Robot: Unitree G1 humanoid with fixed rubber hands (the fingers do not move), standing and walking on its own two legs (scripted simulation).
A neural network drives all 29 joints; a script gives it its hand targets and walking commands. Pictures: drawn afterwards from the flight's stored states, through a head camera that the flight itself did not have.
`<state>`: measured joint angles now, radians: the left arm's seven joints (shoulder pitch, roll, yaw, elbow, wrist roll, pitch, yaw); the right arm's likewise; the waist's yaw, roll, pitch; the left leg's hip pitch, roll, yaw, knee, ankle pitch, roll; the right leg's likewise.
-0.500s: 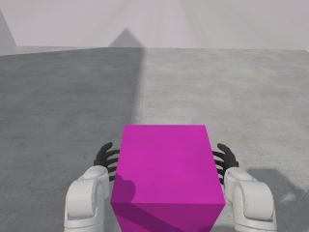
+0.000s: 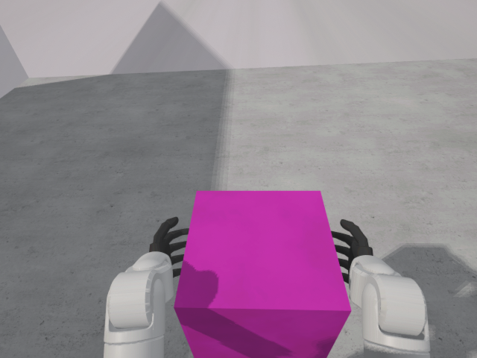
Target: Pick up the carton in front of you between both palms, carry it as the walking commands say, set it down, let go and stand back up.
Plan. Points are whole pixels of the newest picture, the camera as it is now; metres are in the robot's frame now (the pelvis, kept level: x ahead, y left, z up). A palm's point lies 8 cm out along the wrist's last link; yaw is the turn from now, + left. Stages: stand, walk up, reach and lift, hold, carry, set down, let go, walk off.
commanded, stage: carry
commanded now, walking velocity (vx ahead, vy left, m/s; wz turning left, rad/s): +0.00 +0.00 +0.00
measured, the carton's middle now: (258, 282) +0.28 -0.01 +0.01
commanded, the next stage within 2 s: hold in 1.64 s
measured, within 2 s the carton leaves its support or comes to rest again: neither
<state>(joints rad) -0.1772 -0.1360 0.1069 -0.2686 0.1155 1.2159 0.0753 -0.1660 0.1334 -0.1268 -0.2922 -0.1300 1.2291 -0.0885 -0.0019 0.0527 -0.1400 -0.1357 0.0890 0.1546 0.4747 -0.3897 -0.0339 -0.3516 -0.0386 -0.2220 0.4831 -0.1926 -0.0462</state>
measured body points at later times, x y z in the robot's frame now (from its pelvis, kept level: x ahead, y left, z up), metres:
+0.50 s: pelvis +0.01 +0.01 -0.01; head -0.02 +0.01 +0.44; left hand +0.28 +0.17 +0.07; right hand +0.28 -0.14 +0.07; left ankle -0.10 +0.11 -0.73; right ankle +0.04 -0.09 -0.73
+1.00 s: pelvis -0.04 +0.02 +0.00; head -0.07 +0.01 +0.45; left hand +0.24 +0.17 +0.04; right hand +0.24 -0.13 +0.04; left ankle -0.10 +0.11 -0.73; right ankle +0.04 -0.09 -0.73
